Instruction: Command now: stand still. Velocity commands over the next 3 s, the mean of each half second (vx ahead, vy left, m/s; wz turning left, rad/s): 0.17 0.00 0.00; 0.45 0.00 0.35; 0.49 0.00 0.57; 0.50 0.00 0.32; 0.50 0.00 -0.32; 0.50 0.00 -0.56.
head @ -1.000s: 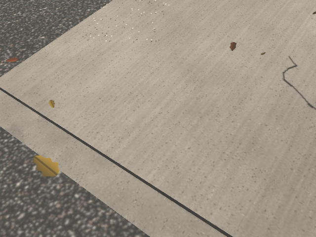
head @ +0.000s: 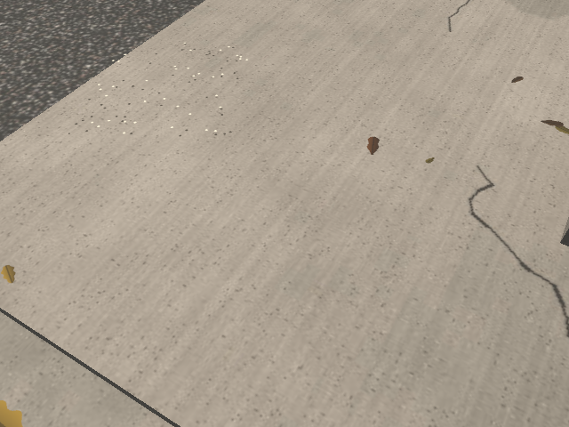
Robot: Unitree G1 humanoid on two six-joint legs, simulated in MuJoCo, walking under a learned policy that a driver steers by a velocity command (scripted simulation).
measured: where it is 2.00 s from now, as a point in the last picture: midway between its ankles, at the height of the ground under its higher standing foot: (203, 351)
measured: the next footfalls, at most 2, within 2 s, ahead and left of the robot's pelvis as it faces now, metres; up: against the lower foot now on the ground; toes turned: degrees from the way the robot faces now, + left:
left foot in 0.80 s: +0.39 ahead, +0.14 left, +0.03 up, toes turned +16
right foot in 1.36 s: +0.63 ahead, -0.01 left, +0.04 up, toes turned +27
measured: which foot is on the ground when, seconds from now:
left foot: down 0.00-0.46, up 0.48-0.78, down 0.80-1.00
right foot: down 0.00-0.88, up 0.90-1.00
